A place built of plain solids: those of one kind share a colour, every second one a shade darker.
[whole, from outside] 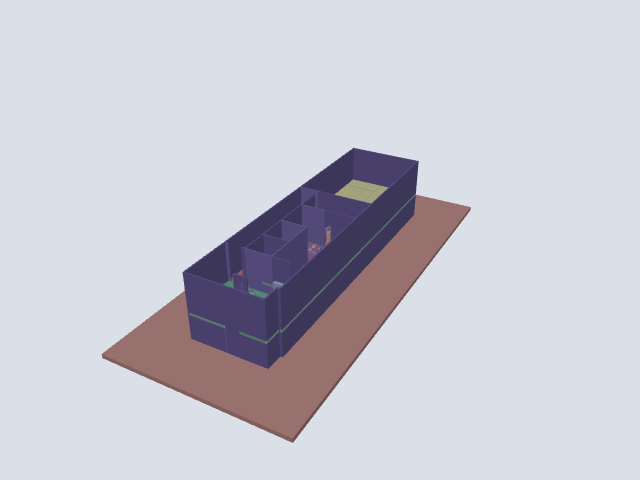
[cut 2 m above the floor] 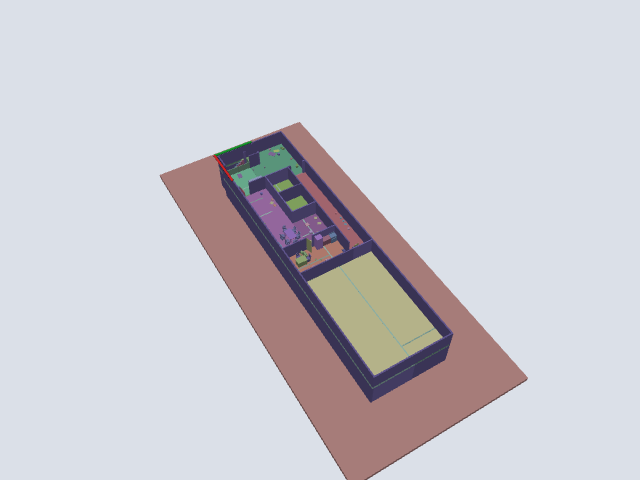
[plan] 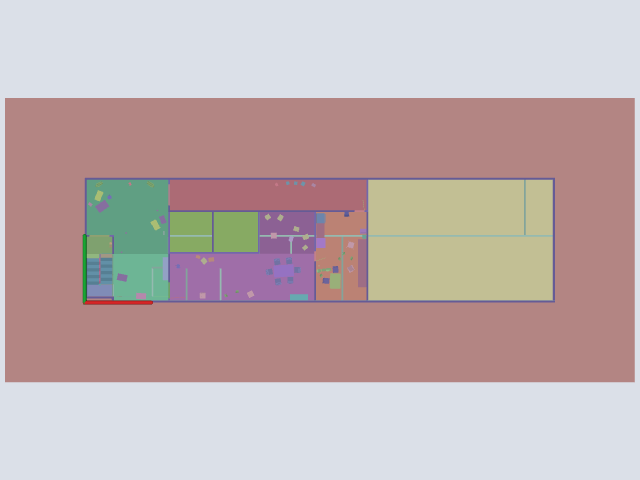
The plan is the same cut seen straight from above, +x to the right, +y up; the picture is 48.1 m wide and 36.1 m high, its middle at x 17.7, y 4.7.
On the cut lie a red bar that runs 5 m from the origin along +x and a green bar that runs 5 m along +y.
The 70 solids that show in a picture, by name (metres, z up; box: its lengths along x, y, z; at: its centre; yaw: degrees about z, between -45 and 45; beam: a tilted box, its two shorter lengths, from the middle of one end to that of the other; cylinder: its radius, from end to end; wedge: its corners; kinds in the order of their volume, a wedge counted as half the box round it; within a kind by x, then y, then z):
{
 "under_1": {"box": [47.37, 21.39, 0.5], "at": [17.68, 4.7, -0.33]},
 "wall_1": {"box": [0.16, 1.6, 8.06], "at": [0.08, 4.14, 3.73]},
 "wall_2": {"box": [0.16, 4.16, 8.06], "at": [0.08, 7.15, 3.73]},
 "wall_3": {"box": [0.2, 2.88, 8.06], "at": [0.1, 1.9, 3.73]},
 "wall_4": {"box": [0.36, 0.13, 4.58], "at": [0.18, 5.0, 5.47]},
 "wall_5": {"box": [2.2, 0.16, 8.06], "at": [1.1, 0.38, 3.73]},
 "wall_6": {"box": [0.16, 0.14, 8.06], "at": [2.12, 0.23, 3.73]},
 "wall_7": {"box": [0.13, 1.3, 4.58], "at": [2.13, 4.29, 5.47]},
 "wall_8": {"box": [0.13, 2.15, 4.58], "at": [6.36, 2.59, 5.47]},
 "wall_9": {"box": [0.13, 3.02, 4.58], "at": [6.36, 5.3, 5.47]},
 "wall_10": {"box": [0.13, 0.35, 4.58], "at": [6.36, 7.12, 5.47]},
 "wall_11": {"box": [0.13, 0.34, 4.58], "at": [6.36, 9.06, 5.47]},
 "wall_12": {"box": [0.13, 3.02, 4.58], "at": [9.64, 5.3, 5.47]},
 "wall_13": {"box": [6.87, 0.13, 4.58], "at": [9.72, 3.73, 5.47]},
 "wall_14": {"box": [0.13, 3.02, 4.58], "at": [13.1, 5.3, 5.47]},
 "wall_15": {"box": [14.01, 0.13, 4.58], "at": [13.29, 6.88, 5.47]},
 "wall_16": {"box": [0.13, 2.95, 4.58], "at": [17.34, 1.64, 5.47]},
 "wall_17": {"box": [0.13, 2.95, 4.58], "at": [17.34, 5.33, 5.47]},
 "wall_18": {"box": [35.37, 0.16, 8.06], "at": [17.68, 9.31, 3.73]},
 "wall_19": {"box": [33.33, 0.16, 8.06], "at": [18.7, 0.08, 3.73]},
 "wall_20": {"box": [0.13, 6.65, 4.58], "at": [21.27, 3.48, 5.47]},
 "wall_21": {"box": [0.13, 2.29, 4.58], "at": [21.27, 8.09, 5.47]},
 "wall_22": {"box": [0.16, 4.78, 3.18], "at": [35.29, 2.55, 1.29]},
 "wall_23": {"box": [0.16, 9.07, 4.58], "at": [35.29, 4.7, 5.47]},
 "wall_24": {"box": [0.16, 4.16, 3.18], "at": [35.29, 7.15, 1.29]},
 "upper_floor_function_1": {"box": [13.88, 9.07, 0.16], "at": [28.27, 4.7, 3.1]},
 "stair_1": {"box": [0.88, 1.77, 2.24], "at": [0.64, 2.46, 0.82]},
 "stair_2": {"box": [0.88, 1.02, 2.77], "at": [0.64, 2.83, 1.09]},
 "stair_3": {"box": [0.88, 0.27, 3.3], "at": [0.64, 3.2, 1.35]},
 "stair_4": {"box": [0.88, 0.77, 1.36], "at": [1.63, 1.73, 0.38]},
 "stair_5": {"box": [0.88, 1.52, 0.83], "at": [1.63, 2.11, 0.12]},
 "upper_floor_club_1": {"box": [10.85, 3.5, 0.16], "at": [11.85, 1.91, 3.1]},
 "upper_floor_club_2": {"box": [4.11, 3.15, 0.16], "at": [15.21, 5.24, 3.1]},
 "upper_floor_entrance_1": {"box": [6.13, 4.16, 0.16], "at": [3.23, 7.15, 3.1]},
 "upper_floor_entrance_2": {"box": [4.22, 3.18, 0.16], "at": [4.18, 2.05, 3.1]},
 "upper_floor_entrance_3": {"box": [4.09, 0.3, 0.16], "at": [4.25, 0.31, 3.1]},
 "upper_floor_entrance_4": {"box": [4.09, 1.43, 0.16], "at": [4.25, 4.36, 3.1]},
 "upper_floor_corr_1": {"box": [14.78, 2.29, 0.16], "at": [13.81, 8.09, 3.1]},
 "upper_floor_kitchen_1": {"box": [3.8, 6.65, 0.16], "at": [19.3, 3.48, 3.1]},
 "wall_band_1": {"box": [0.16, 4.16, 0.31], "at": [0.08, 7.15, 3.03]},
 "wall_band_2": {"box": [2.2, 0.16, 0.31], "at": [1.1, 0.38, 3.03]},
 "wall_band_3": {"box": [33.33, 0.16, 0.31], "at": [18.7, 0.08, 3.03]},
 "wall_band_4": {"box": [0.13, 4.78, 0.31], "at": [19.39, 2.55, 3.03]},
 "wall_band_5": {"box": [30.32, 0.13, 0.31], "at": [20.21, 5.0, 3.03]},
 "wall_band_6": {"box": [0.13, 4.16, 0.31], "at": [33.12, 7.15, 3.03]},
 "wall_band_7": {"box": [0.16, 4.78, 0.31], "at": [35.29, 2.55, 3.03]},
 "stair_landing_1": {"box": [1.87, 0.89, 1.89], "at": [1.14, 0.9, 0.65]},
 "upper_floor_wc_1": {"box": [3.16, 3.02, 0.16], "at": [8.0, 5.3, 3.1]},
 "upper_floor_wc_2": {"box": [3.32, 3.02, 0.16], "at": [11.37, 5.3, 3.1]},
 "floor_stair_hall_1": {"box": [1.91, 1.6, 0.5], "at": [1.11, 4.14, -0.25]},
 "trophy_cabinet_1": {"box": [0.4, 1.73, 1.9], "at": [6.08, 2.54, 4.13]},
 "fridge_1": {"box": [0.7, 0.75, 1.72], "at": [17.76, 4.47, 4.04]},
 "range_cooker_1": {"box": [0.65, 0.76, 0.94], "at": [17.73, 6.34, 3.65]},
 "upper_floor_landing_1": {"box": [0.96, 0.3, 0.16], "at": [0.64, 3.49, 3.1]},
 "upper_floor_landing_2": {"box": [1.91, 1.3, 0.16], "at": [1.11, 4.29, 3.1]},
 "sideboard_1": {"box": [1.35, 0.45, 0.71], "at": [16.11, 0.4, 3.69]},
 "stair_guard_1": {"box": [0.08, 3.18, 0.92], "at": [2.11, 2.05, 3.64]},
 "counter_run_1": {"box": [0.64, 1.11, 0.038], "at": [17.73, 5.41, 4.08]},
 "counter_run_2": {"box": [0.64, 3.6, 0.038], "at": [20.87, 2.95, 4.08]},
 "doormat_1": {"box": [0.9, 0.61, 0.08], "at": [1.32, 7.22, 3.17], "yaw": 34.6},
 "doormat_2": {"box": [0.75, 0.51, 0.08], "at": [2.83, 1.88, 3.15], "yaw": -11.2},
 "doormat_3": {"box": [0.4, 0.6, 0.09], "at": [5.88, 6.22, 3.17], "yaw": 21.0},
 "rubber_mat_1": {"box": [0.45, 0.75, 0.08], "at": [1.07, 8.02, 3.15], "yaw": -22.1},
 "rubber_mat_2": {"box": [0.45, 0.75, 0.08], "at": [5.33, 5.83, 3.15], "yaw": 30.2},
 "leaf_kitchen_door_1": {"box": [0.75, 0.035, 2.01], "at": [17.75, 3.24, 4.19], "yaw": 17.0},
 "dining_table_1": {"box": [1.5, 0.9, 0.031], "at": [14.97, 2.38, 3.92], "yaw": 4.1},
 "upper_floor_gap_entrance_corr_1": {"box": [0.13, 1.6, 0.16], "at": [6.36, 8.09, 3.1]},
 "upper_floor_gap_landing_entrance_1": {"box": [1.51, 0.13, 0.16], "at": [1.11, 5.0, 3.1]},
 "rug_1": {"box": [0.75, 0.45, 0.08], "at": [4.24, 0.48, 3.15], "yaw": -3.3},
 "kitchen_table_1": {"box": [0.8, 1.15, 0.028], "at": [18.85, 1.61, 3.92], "yaw": -1.5}
}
